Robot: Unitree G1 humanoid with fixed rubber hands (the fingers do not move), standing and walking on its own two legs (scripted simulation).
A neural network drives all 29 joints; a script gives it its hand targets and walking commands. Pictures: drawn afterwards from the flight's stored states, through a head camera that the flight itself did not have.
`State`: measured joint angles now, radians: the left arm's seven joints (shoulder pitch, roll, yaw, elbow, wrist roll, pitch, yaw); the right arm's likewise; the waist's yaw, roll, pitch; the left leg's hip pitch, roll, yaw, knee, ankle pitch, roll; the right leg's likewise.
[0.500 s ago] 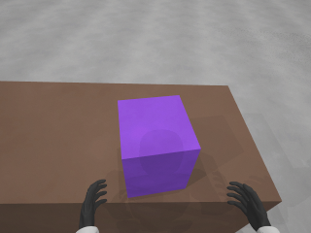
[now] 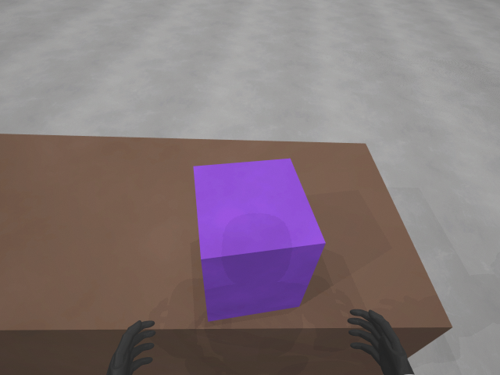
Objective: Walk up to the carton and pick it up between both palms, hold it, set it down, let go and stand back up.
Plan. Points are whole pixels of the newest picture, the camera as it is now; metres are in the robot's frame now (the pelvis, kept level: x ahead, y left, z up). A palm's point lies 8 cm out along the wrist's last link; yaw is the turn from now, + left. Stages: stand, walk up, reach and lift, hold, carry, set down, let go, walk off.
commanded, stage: set down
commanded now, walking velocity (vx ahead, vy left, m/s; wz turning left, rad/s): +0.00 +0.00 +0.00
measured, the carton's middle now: (249, 240) +0.41 +0.00 -0.06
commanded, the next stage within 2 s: let go in 0.92 s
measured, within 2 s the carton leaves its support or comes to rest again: neither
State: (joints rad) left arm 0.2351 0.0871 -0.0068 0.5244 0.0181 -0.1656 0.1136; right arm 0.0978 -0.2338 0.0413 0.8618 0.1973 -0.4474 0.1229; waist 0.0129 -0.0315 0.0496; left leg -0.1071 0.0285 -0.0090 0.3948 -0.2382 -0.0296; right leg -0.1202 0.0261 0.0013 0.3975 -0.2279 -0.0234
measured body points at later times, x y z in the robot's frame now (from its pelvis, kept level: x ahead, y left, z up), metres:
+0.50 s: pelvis -0.01 +0.02 +0.00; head -0.01 +0.03 +0.45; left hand +0.18 +0.24 -0.08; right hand +0.16 -0.20 -0.08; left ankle -0.01 +0.14 -0.74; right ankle -0.01 -0.10 -0.74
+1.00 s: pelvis -0.01 +0.01 +0.00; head +0.00 +0.02 +0.45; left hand +0.18 +0.24 -0.08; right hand +0.16 -0.21 -0.08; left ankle -0.01 +0.14 -0.74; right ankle -0.01 -0.10 -0.74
